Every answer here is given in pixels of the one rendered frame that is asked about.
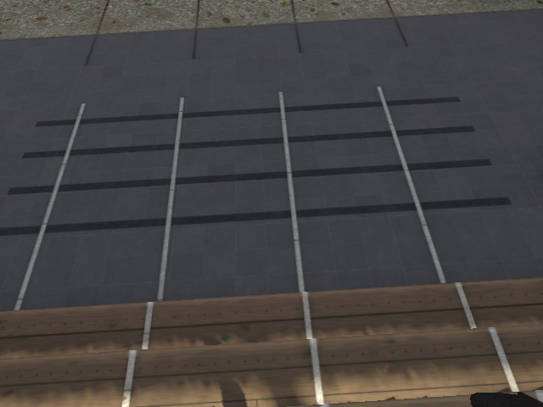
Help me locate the stairs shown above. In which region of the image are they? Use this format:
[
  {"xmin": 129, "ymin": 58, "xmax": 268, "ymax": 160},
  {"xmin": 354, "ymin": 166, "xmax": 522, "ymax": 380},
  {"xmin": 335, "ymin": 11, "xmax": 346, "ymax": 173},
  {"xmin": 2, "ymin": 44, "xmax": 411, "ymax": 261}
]
[{"xmin": 0, "ymin": 277, "xmax": 543, "ymax": 407}]

